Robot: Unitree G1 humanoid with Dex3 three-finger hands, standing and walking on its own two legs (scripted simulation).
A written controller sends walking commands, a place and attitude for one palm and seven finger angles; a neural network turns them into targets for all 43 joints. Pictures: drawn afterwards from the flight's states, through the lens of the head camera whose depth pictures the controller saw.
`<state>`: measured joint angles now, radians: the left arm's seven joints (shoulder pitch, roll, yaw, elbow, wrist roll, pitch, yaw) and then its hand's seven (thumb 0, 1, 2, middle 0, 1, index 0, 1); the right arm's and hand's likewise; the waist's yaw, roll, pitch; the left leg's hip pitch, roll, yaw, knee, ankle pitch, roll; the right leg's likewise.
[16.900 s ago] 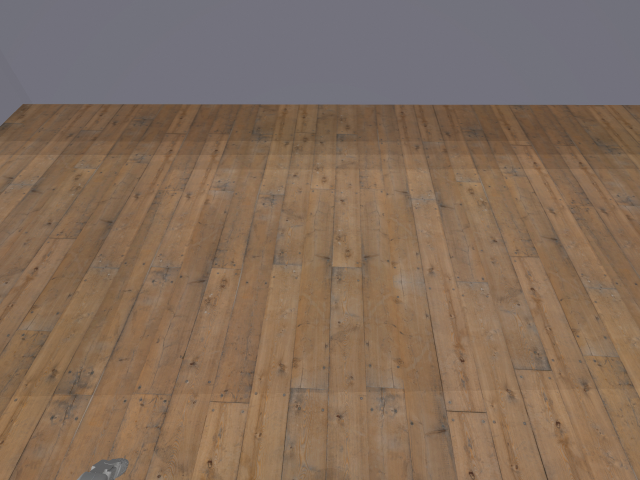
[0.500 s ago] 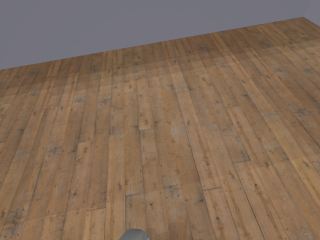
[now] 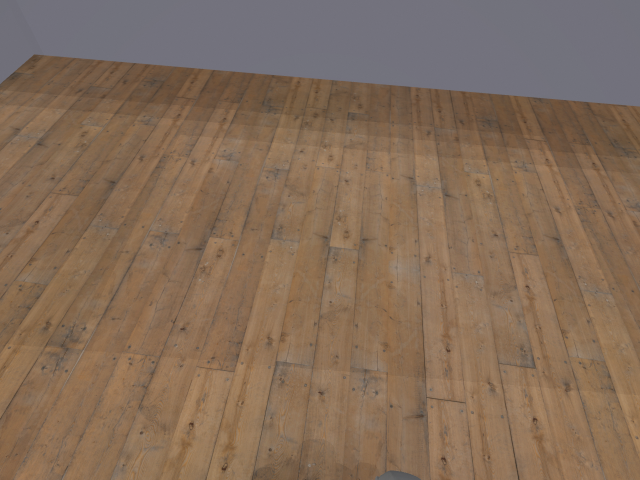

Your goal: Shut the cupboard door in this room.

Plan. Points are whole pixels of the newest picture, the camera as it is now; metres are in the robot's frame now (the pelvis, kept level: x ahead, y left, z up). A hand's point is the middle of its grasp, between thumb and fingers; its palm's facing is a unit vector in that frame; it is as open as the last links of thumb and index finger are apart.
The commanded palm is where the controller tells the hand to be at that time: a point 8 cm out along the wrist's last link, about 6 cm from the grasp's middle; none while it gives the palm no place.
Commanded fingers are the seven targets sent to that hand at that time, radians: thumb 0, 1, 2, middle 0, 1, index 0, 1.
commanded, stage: turn or walk to find it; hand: left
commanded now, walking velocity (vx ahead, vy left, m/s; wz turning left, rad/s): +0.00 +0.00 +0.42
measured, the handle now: out of the picture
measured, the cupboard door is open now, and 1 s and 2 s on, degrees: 86 86 86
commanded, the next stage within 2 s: stand and wait in 0.28 s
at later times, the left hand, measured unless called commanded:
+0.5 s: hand out of the picture -0.01 +0.14 -0.16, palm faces +0.17 -0.95 -0.26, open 7.3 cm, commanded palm none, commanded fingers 0.00 0.90 0.90 -0.20 -0.30 -0.20 -0.30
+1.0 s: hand out of the picture +0.03 +0.15 -0.17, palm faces -0.05 -0.95 -0.30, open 7.4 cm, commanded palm none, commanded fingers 0.00 0.90 0.90 -0.20 -0.30 -0.20 -0.30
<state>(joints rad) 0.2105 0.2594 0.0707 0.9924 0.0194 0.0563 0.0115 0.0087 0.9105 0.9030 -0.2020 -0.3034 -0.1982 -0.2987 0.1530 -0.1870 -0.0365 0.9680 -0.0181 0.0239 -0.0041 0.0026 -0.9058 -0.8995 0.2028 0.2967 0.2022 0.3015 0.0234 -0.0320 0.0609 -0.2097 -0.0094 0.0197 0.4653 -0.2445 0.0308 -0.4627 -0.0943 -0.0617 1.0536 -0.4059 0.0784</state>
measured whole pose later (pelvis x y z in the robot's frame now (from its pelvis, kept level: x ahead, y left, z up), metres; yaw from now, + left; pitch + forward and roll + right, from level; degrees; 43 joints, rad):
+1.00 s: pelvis -0.05 -0.07 -0.02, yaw -6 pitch -1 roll +0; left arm 0.18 0.22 0.08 0.97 0.03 0.02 -0.01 0.01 0.91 0.90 -0.20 -0.30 -0.20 -0.30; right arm 0.16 -0.23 -0.08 1.00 -0.02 0.04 -0.02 0.00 -0.91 -0.90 0.20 0.30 0.20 0.30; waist 0.01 0.06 0.11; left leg -0.28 0.14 0.12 0.83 -0.51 -0.05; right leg -0.31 -0.02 -0.10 0.67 -0.32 -0.03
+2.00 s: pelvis -0.08 -0.07 -0.01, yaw -37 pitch +0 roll +1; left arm 0.14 0.19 0.05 0.92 0.02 0.03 0.00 0.00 0.91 0.90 -0.21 -0.30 -0.20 -0.30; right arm 0.19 -0.25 -0.07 0.96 -0.02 0.06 -0.02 0.01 -0.91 -0.90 0.20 0.30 0.20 0.30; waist -0.02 0.04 0.10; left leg -0.49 0.09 0.04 1.08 -0.42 -0.08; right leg -0.26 0.01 -0.02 0.54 -0.29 -0.04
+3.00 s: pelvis -0.08 -0.08 +0.00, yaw -67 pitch +0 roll +0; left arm 0.24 0.18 0.04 0.97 0.02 -0.02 -0.02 0.00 0.90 0.90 -0.21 -0.30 -0.20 -0.30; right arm 0.23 -0.26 -0.08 0.96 -0.03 0.04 0.02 0.01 -0.91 -0.90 0.20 0.30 0.20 0.30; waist -0.01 0.03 0.04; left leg -0.51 0.13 0.05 1.01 -0.30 -0.09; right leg -0.18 0.03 -0.01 0.43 -0.24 -0.04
